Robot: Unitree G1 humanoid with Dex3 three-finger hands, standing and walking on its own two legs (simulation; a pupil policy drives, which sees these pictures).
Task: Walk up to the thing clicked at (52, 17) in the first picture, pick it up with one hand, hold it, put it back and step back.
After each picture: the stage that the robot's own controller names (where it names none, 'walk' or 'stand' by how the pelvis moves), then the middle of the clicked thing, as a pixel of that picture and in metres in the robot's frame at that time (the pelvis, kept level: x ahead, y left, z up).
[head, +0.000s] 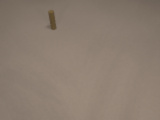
stand; (52, 20) +1.67 +0.35 -0.66
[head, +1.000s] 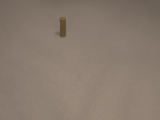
walk; (62, 27) +1.56 +0.15 -0.63
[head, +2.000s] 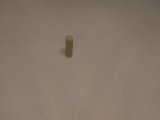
walk; (69, 47) +1.06 +0.10 -0.63
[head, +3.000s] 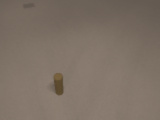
walk; (58, 84) +0.68 +0.15 -0.64
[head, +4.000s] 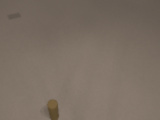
stand; (53, 110) +0.47 +0.15 -0.65
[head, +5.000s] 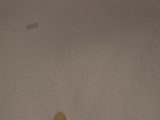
stand; out of the picture +0.42 +0.16 -0.65
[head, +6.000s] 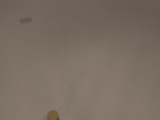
stand; out of the picture +0.40 +0.18 -0.64
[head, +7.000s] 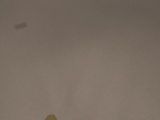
stand; out of the picture +0.39 +0.21 -0.66
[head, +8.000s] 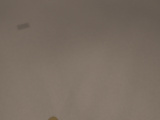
stand; out of the picture +0.38 +0.19 -0.66
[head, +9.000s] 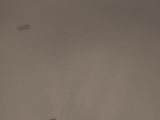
stand; out of the picture +0.37 +0.20 -0.66
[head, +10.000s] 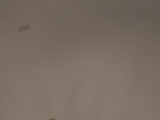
go down; out of the picture +0.37 +0.20 -0.66
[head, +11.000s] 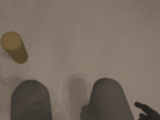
go down; (17, 50) +0.45 +0.23 -0.29
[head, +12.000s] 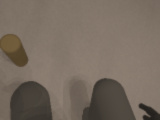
approach; (16, 53) +0.45 +0.25 -0.28
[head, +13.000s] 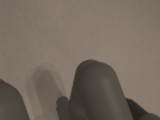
close in; out of the picture +0.43 +0.30 -0.16
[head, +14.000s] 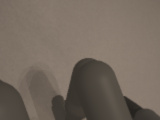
close; out of the picture +0.42 +0.31 -0.16
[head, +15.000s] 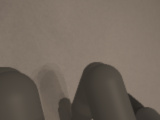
lift; out of the picture +0.34 +0.27 -0.15
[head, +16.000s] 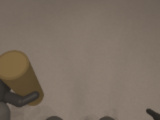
lift; (25, 84) +0.31 +0.17 +0.04
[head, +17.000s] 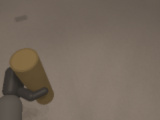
hold; (36, 81) +0.33 +0.15 +0.06
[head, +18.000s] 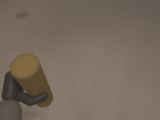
hold; (36, 85) +0.31 +0.16 +0.04
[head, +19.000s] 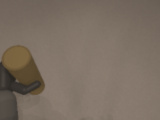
crouch; (28, 75) +0.36 +0.17 -0.02
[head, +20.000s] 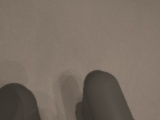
lower; out of the picture +0.48 +0.27 -0.06
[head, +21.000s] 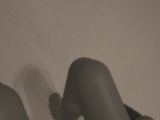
lower; out of the picture +0.43 +0.32 -0.17
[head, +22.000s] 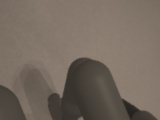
lower; out of the picture +0.43 +0.32 -0.16
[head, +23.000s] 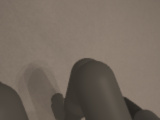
lower; out of the picture +0.41 +0.32 -0.16
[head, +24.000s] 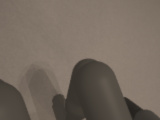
lower; out of the picture +0.40 +0.32 -0.16
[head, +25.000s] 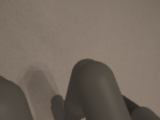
open; out of the picture +0.41 +0.31 -0.16
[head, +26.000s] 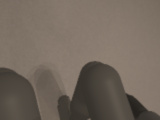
stand; out of the picture +0.40 +0.30 -0.17
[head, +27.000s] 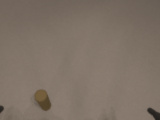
stand; (43, 101) +0.40 +0.20 -0.52
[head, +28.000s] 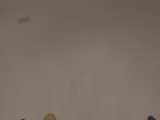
stand; out of the picture +0.39 +0.20 -0.60
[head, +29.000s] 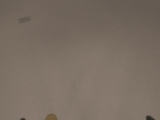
stand; out of the picture +0.38 +0.19 -0.60
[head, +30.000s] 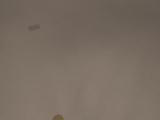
stand; out of the picture +0.41 +0.18 -0.65
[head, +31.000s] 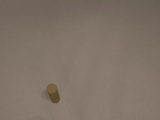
walk; (53, 94) +0.48 +0.17 -0.63
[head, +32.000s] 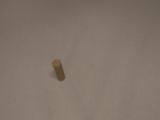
walk; (59, 71) +0.74 +0.23 -0.64
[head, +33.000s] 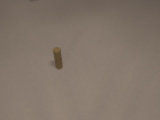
stand; (58, 58) +1.01 +0.22 -0.64
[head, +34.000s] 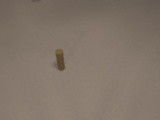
stand; (60, 60) +0.99 +0.19 -0.66
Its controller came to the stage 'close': yes
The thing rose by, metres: 0.68
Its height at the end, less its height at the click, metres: +0.00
